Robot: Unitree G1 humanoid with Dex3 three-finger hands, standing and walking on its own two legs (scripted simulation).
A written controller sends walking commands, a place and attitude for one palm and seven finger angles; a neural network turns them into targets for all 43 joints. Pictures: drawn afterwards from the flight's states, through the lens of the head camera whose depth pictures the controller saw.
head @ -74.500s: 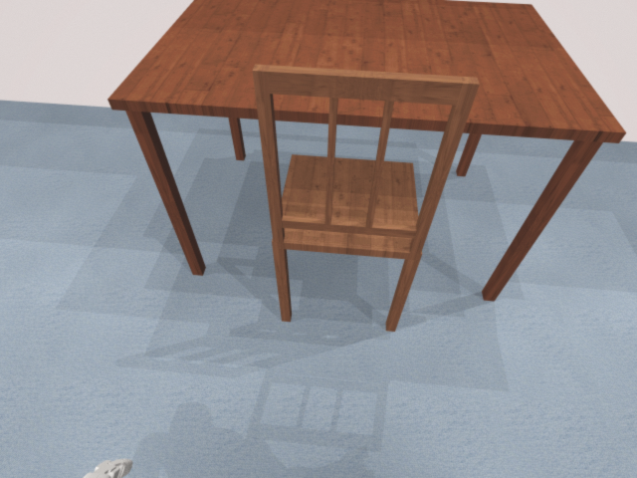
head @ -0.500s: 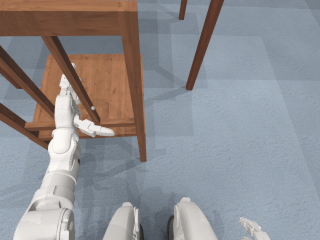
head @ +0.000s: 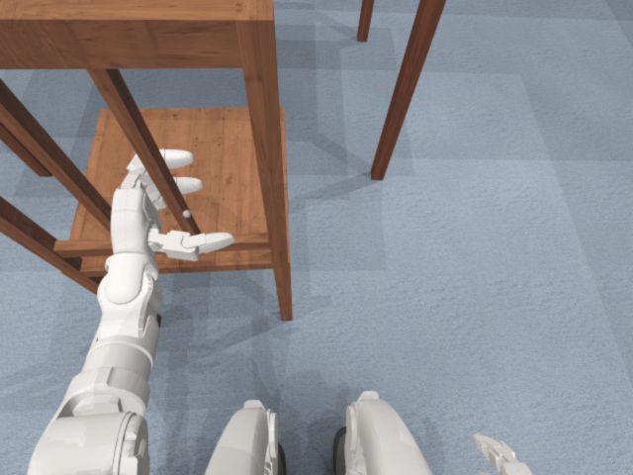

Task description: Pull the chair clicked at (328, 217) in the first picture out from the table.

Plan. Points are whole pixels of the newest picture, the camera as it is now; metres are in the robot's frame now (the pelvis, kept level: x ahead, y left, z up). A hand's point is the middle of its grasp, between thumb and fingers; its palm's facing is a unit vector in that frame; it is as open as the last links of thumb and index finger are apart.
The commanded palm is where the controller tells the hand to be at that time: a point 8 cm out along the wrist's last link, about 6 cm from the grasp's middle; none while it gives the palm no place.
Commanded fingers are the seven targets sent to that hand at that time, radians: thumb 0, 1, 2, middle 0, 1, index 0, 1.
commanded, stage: hook a spindle and tug to test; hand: left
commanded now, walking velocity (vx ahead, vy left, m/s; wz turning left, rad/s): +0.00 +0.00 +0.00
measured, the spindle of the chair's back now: (75, 181) +0.46 +0.29 +0.04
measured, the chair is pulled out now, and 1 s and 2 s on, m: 0.34 0.36 0.42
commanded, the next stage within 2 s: step backward, pulling the chair out in 0.94 s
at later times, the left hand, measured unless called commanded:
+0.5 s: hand (186, 210) +0.43 +0.16 +0.02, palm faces +0.05 -1.00 -0.01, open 4.9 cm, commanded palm +0.40 +0.20 +0.02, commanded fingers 0.00 0.90 0.90 -0.50 -1.45 -0.50 -1.45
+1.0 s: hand (185, 231) +0.40 +0.16 +0.02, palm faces +0.02 -1.00 -0.01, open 5.1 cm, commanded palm +0.37 +0.20 +0.02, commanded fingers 0.00 0.90 0.90 -0.50 -1.45 -0.50 -1.45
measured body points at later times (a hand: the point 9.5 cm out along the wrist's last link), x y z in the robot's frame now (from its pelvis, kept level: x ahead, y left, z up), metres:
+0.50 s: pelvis +0.01 +0.01 +0.00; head +0.14 +0.02 +0.43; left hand +0.43 +0.21 +0.02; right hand +0.10 -0.25 -0.12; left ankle +0.01 +0.09 -0.63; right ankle +0.04 -0.10 -0.63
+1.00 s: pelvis +0.04 +0.01 +0.02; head +0.18 +0.02 +0.44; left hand +0.40 +0.21 +0.02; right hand +0.15 -0.24 -0.10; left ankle +0.01 +0.09 -0.62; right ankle +0.04 -0.10 -0.63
